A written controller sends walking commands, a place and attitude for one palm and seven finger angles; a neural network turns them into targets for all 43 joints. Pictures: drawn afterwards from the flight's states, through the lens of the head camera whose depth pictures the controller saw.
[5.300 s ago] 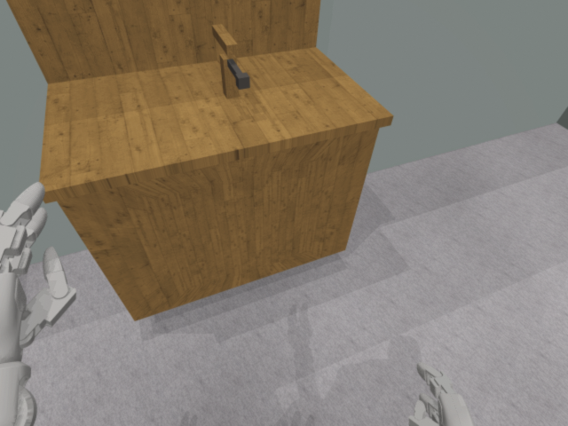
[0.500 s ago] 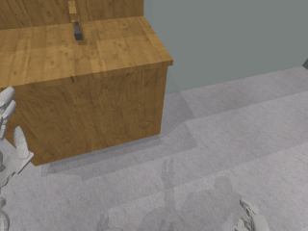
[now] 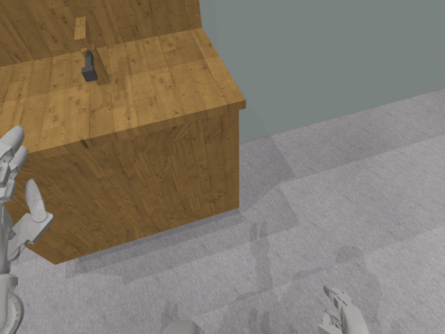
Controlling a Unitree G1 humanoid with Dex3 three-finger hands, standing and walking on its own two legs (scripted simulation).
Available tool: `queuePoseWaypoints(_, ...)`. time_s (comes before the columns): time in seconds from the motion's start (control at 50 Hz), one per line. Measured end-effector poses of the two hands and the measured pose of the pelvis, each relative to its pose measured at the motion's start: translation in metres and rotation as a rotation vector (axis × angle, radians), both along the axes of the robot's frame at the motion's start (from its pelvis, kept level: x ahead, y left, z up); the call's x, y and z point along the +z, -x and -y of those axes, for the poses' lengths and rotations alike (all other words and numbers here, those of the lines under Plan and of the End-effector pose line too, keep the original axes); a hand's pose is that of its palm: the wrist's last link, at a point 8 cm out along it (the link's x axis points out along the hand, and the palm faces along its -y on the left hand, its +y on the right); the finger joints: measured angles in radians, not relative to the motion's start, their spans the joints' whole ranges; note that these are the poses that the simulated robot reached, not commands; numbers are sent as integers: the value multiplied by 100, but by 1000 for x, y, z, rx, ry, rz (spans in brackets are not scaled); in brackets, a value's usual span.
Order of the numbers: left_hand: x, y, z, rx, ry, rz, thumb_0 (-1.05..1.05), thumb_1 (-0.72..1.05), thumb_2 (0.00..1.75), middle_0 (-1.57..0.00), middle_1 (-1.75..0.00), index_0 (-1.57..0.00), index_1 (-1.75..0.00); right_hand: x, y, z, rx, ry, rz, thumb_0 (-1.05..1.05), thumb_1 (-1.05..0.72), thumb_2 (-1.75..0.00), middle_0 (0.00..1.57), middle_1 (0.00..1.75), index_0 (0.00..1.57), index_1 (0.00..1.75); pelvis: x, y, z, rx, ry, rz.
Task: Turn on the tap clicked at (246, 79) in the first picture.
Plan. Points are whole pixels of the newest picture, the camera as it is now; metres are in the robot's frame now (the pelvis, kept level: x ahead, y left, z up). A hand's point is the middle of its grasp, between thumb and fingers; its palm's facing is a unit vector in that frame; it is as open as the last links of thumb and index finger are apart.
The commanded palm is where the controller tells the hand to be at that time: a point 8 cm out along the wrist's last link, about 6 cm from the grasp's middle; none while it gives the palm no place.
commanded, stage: take the last steps up to it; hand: left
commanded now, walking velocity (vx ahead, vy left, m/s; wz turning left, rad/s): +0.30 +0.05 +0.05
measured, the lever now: (89, 73) +0.67 +0.40 +0.09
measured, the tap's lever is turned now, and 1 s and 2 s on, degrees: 0 0 0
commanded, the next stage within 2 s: come to a stop and stand still in 0.82 s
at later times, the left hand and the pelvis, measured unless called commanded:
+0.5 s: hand (84, 137) +0.35 +0.23 +0.20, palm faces +0.39 -0.82 -0.42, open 7.4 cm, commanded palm +0.29 +0.27 +0.19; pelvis +0.13 -0.01 +0.02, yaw +0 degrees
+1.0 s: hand (106, 96) +0.45 +0.23 +0.19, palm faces +0.43 -0.82 -0.38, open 7.4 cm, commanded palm +0.39 +0.27 +0.19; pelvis +0.23 -0.01 +0.01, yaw +1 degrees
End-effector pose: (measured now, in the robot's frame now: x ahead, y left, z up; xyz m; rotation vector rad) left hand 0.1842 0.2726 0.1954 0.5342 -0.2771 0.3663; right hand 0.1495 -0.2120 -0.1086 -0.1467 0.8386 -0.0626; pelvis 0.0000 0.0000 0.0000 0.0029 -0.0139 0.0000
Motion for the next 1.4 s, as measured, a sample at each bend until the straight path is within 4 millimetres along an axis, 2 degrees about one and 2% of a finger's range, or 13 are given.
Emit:
queuePoseWaypoints(0.12,3,-26,6,-23,13,-30,1,89,90,-21,-31,-22,-31,29,-26,39,-48,111,-5,2,-90,-90,20,30,20,30,14,-29,5,10,-18,-28)
queuePoseWaypoints(0.22,9,-47,-4,-28,10,30,1,89,90,-21,-31,-22,-31,47,-57,49,-58,187,44,2,-91,-90,20,30,20,30,12,-59,-1,7,-12,-24)
queuePoseWaypoints(0.28,6,-65,-14,-26,18,89,1,89,90,-21,-31,-22,-31,49,-78,43,-79,197,85,2,-91,-90,20,30,20,30,4,-77,-8,-6,-17,-8)
queuePoseWaypoints(0.36,5,-95,-21,-11,42,99,1,89,90,-21,-31,-21,-31,49,-104,21,-74,132,120,2,-91,-90,19,30,20,30,7,-95,-8,6,-5,-10)
queuePoseWaypoints(0.46,13,-117,-5,-33,32,56,1,89,90,-20,-30,-21,-30,46,-126,-6,-38,21,119,2,-90,-90,20,30,20,30,15,-119,0,-5,15,-28)
queuePoseWaypoints(0.54,14,-131,10,-27,-17,12,1,89,90,-20,-31,-21,-30,32,-141,-8,-16,-34,94,2,-90,-90,20,30,20,30,13,-141,13,-6,15,-21)
queuePoseWaypoints(0.66,0,-159,25,24,-7,11,1,89,90,-21,-31,-21,-31,0,-169,21,19,-15,13,2,-90,-90,20,30,20,30,-1,-165,31,17,2,1)
queuePoseWaypoints(0.82,1,-189,29,-17,16,-14,1,89,90,-21,-31,-22,-31,33,-199,63,-35,123,12,2,-90,-90,20,30,20,30,13,-197,30,16,-17,-17)
queuePoseWaypoints(0.94,5,-213,9,-40,11,91,1,89,90,-21,-31,-22,-31,49,-228,64,-80,191,84,2,-91,-90,20,30,20,30,4,-224,15,1,-12,1)
queuePoseWaypoints(1.04,8,-234,0,-16,39,90,1,89,90,-21,-31,-21,-31,54,-247,36,-48,121,112,2,-91,-90,19,30,20,30,12,-238,14,13,13,-4)
queuePoseWaypoints(1.18,11,-238,26,-36,16,8,1,89,90,-20,-30,-21,-30,46,-259,9,21,-6,131,2,-90,-90,20,30,20,30,15,-248,30,-1,5,1)
queuePoseWaypoints(1.3,2,-237,45,16,25,-54,1,89,90,-21,-31,-21,-30,25,-259,26,35,-40,89,2,-90,-90,20,30,20,30,11,-247,48,1,3,-2)
queuePoseWaypoints(1.4,-4,-232,54,24,53,-89,1,89,90,-21,-31,-22,-31,28,-248,57,-5,21,53,2,-90,-90,20,30,20,30,15,-237,53,4,-29,-14)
